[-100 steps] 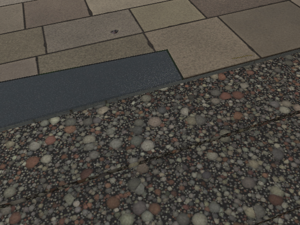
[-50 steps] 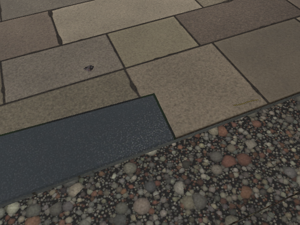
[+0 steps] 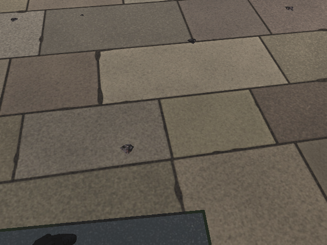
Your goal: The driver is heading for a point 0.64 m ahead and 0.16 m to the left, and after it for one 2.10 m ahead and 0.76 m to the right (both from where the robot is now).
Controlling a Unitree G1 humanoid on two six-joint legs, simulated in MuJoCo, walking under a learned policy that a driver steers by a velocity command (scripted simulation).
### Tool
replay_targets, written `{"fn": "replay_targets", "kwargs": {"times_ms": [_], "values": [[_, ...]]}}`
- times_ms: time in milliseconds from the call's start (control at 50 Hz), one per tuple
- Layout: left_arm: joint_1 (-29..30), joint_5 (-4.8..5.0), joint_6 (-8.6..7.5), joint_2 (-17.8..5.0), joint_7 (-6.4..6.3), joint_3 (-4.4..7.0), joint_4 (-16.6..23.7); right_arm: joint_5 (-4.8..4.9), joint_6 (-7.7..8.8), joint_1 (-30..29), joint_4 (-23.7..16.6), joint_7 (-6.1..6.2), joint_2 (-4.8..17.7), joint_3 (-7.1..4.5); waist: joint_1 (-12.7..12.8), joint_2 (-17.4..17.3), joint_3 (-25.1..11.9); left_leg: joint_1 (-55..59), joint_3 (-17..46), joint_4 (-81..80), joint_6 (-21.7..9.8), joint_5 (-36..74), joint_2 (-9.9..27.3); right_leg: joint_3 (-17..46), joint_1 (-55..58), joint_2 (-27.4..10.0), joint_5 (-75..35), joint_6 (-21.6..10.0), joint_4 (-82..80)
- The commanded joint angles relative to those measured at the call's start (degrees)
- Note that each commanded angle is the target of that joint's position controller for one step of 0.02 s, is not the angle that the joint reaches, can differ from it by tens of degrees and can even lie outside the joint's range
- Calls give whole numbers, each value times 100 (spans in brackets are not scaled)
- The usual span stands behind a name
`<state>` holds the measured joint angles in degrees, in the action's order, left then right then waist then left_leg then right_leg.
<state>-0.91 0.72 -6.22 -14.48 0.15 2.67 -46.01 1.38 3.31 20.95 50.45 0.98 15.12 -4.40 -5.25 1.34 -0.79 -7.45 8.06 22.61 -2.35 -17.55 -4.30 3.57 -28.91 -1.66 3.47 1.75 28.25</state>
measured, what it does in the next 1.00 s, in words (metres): climbs, turning left: right foot, then left foot 0.03 m higher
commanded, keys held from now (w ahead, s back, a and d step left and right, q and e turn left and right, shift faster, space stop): w+q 0.82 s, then e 0.18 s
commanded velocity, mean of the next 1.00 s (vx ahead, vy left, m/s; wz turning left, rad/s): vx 0.47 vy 0.00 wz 0.52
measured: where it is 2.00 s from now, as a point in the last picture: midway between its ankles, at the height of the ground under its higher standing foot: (112, 226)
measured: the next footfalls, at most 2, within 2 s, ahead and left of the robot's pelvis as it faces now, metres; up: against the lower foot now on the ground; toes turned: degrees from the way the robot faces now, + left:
right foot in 0.04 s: +0.16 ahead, -0.14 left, +0.00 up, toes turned +4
left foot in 0.52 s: +0.39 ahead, +0.18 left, +0.03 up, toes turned +23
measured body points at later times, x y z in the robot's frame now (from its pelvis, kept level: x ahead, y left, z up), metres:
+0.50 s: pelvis +0.25 +0.03 -0.01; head +0.28 +0.04 +0.44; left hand +0.14 +0.29 -0.14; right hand +0.54 -0.11 -0.08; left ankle +0.35 +0.17 -0.70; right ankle +0.13 -0.15 -0.74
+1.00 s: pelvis +0.51 +0.12 +0.02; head +0.52 +0.15 +0.47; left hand +0.58 +0.44 -0.06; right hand +0.70 -0.10 -0.09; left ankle +0.35 +0.16 -0.71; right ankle +0.69 +0.10 -0.70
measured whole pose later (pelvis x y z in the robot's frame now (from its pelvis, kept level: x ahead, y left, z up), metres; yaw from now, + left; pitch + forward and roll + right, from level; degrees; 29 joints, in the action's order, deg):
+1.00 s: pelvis +0.51 +0.12 +0.02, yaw +32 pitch +2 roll +1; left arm -2.6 -0.9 -6.4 -15.3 2.5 2.4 -39.9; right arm 0.5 2.2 20.3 41.7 0.7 16.3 -4.1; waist -4.4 2.3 0.1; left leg -5.6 6.9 28.2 -2.6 -24.3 -4.9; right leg 0.5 -29.2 -0.5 -4.4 -1.6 26.8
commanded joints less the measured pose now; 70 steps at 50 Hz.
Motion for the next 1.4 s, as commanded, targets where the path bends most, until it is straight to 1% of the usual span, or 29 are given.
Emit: {"fn": "replay_targets", "kwargs": {"times_ms": [20,40,60,80,100,120,180,300,400,460,500,520,540,560,580,620,640,740,860,960,1000,1020,1040,1060,1080,1120,1200,1260,1400], "values": [[-456,-35,-185,-857,14,290,224,-9,-17,-100,-436,29,595,-121,610,-704,-319,-543,1280,410,-699,783,980,-74,1738,57,335,-231,-543],[-1388,-96,-212,-1105,-26,391,80,-49,5,-370,-598,11,342,-17,1129,-369,-926,-1199,833,1850,-446,763,641,495,3078,-680,450,-535,-494],[-2073,-204,-133,-1692,-83,530,-28,-16,105,-9,-826,3,-43,86,1033,1207,-1496,-3203,-88,3763,-45,-922,-91,2604,4944,-2123,542,-1284,-681],[-2195,-140,-89,-1433,-56,486,-82,96,159,238,-865,-4,349,45,945,1621,-1593,-4159,-34,4930,33,-1674,252,3958,5003,-2608,1418,-1670,-965],[-1920,-106,-72,-907,-56,349,52,101,137,-48,-843,-10,745,-44,1025,904,-929,-4464,79,5468,65,-1257,550,3229,4456,-2368,1604,-1520,-987],[-1657,-115,-29,-664,-56,275,93,71,92,-365,-877,-21,728,-58,989,462,-507,-4358,-81,5519,93,-780,755,2309,3789,-2018,1427,-1279,-1079],[-1166,-204,31,-464,-43,178,56,35,-47,-632,-1063,-78,424,-62,667,569,215,-3928,-238,5272,162,-87,1072,968,2459,-1468,610,-1054,-1634],[-1459,-179,75,-677,-135,250,-140,11,-213,-1066,-1523,-121,170,25,594,314,340,-4472,-347,5013,366,552,1142,-311,2422,-1483,-680,-1141,-1775],[-1837,-70,173,-1122,-172,352,-171,-6,-184,-2130,-2005,-354,-25,149,953,333,523,-3671,-1234,3057,114,732,954,-977,2633,-1580,-1112,-1056,-1994],[-1801,11,250,-1283,-167,388,-144,-9,-196,-1855,-2053,-410,249,14,618,541,162,-2809,-1633,2549,-269,289,503,-1427,3149,-1600,-4050,-876,-1082],[-1704,78,300,-1394,-194,401,-138,28,-227,-596,-1788,-405,698,-250,-163,707,-558,-850,-1835,1755,-621,570,-63,-1690,2886,-1425,-5476,-676,676],[-1746,40,236,-1288,-212,358,-43,59,-266,347,-1545,-310,1196,-498,-591,369,-1016,1003,-1092,1241,-863,923,83,-1652,1651,-1167,-3956,-416,2141],[-2153,-192,94,-364,-134,73,400,73,-240,285,-1532,-235,1954,-604,92,-1593,-1519,2683,2655,342,-1956,-398,1926,-1279,-898,-46,2189,-54,4495],[-1563,-57,-167,-800,-24,143,438,-49,-134,397,-1718,-221,1580,-454,-261,-1026,-2324,2674,4380,-572,-2162,-1106,2323,313,-1362,166,2621,-169,5463],[-1095,181,-244,-953,35,225,619,-116,-26,143,-1622,-252,1207,-317,-193,-715,-1386,2123,3585,-674,-1863,-815,2275,328,-1943,-55,2141,-267,5577],[-1034,-24,-276,-772,-35,166,648,-59,45,-435,-1570,-275,843,-198,322,-124,-437,510,2212,-629,-1532,275,1777,175,-1553,-462,1591,-313,4776],[-1210,-56,-200,-816,-45,208,631,-121,59,-712,-1644,-277,690,-139,600,-258,-291,-123,1705,-721,-1443,683,1543,218,-1096,-609,1425,-327,4498],[-852,-208,67,-631,-69,173,788,-74,124,-637,-1563,-127,827,-184,673,-252,13,-949,851,-1115,-1464,1516,1181,-63,-886,-514,664,32,3093],[338,-95,-7,-403,81,48,1027,-30,30,-128,-1307,-37,934,-207,134,-625,140,-769,429,-797,-1065,1622,1007,-253,-281,-21,-960,143,635],[105,-133,-92,-666,252,158,1009,-102,-68,-17,-1114,-10,865,-154,184,-833,-170,324,612,300,-726,2937,1348,-288,34,97,-601,-329,-38],[-604,-216,-133,-875,234,244,824,-128,-51,-141,-1167,2,739,-104,535,-645,-614,241,258,1384,-398,3574,916,-315,1253,51,-1831,-663,-385],[-1071,-333,-156,-1275,225,300,840,-258,-6,179,-1294,10,490,-4,513,127,-1437,-686,28,2779,-80,2160,519,721,2881,-946,-4134,-1223,206],[-1309,-312,-63,-1200,222,274,723,-239,20,931,-1110,-3,395,70,431,1355,-2147,-2035,-294,4437,424,-1474,32,2376,4272,-2042,-4792,-2262,84],[-1417,-71,47,-941,234,218,705,-205,-17,834,-1106,-26,814,8,539,1088,-2254,-2398,-24,4857,528,-1991,188,2996,4215,-1957,-3304,-2273,-285],[-1140,11,140,-900,214,204,804,-127,-86,200,-1245,-20,981,-49,667,620,-1598,-2803,-60,5191,608,-1709,335,2673,3749,-1712,-2187,-2029,-439],[-802,-50,290,-1013,140,219,935,-153,-219,-580,-1473,54,954,-70,663,74,-768,-3012,-225,4991,590,-1236,486,2188,2535,-1385,-1251,-1774,-766],[-621,-137,444,-1015,33,273,1021,-175,-302,-424,-1440,182,535,3,366,592,-634,-2137,-432,3483,574,-962,403,1563,1421,-773,-1040,-1543,-1057],[-662,-50,550,-1130,-60,358,1065,-180,-310,-584,-1413,205,510,13,429,609,-865,-1810,-372,2780,617,-436,321,1635,1303,-692,-358,-1513,-1054],[-675,18,791,-1113,-135,407,1187,-108,-163,-835,-1488,55,548,-49,456,812,-586,-1048,-403,880,412,262,161,2271,1074,-511,1001,-1213,-888]]}}
Keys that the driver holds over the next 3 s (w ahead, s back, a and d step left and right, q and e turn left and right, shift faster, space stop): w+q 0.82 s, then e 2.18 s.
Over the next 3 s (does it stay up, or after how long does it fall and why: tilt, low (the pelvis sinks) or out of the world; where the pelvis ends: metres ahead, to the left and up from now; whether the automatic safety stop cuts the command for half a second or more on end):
stays up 0.55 0.12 0.04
